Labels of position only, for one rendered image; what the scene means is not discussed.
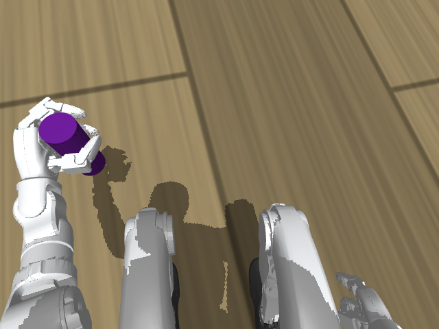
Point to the left robot arm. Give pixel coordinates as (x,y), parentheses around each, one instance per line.
(45,293)

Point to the right robot hand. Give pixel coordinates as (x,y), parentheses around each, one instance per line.
(358,314)

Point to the can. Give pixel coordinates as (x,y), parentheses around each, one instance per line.
(64,134)

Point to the right robot foot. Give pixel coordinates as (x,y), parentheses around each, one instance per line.
(255,284)

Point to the left robot hand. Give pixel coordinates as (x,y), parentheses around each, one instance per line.
(35,158)

